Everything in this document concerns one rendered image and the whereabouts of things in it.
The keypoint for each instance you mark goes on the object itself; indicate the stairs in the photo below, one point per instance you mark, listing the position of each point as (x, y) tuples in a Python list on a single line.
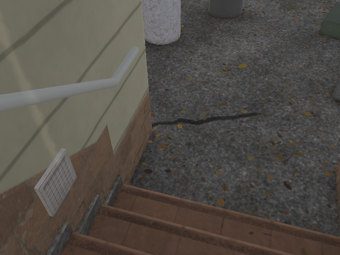
[(144, 222)]

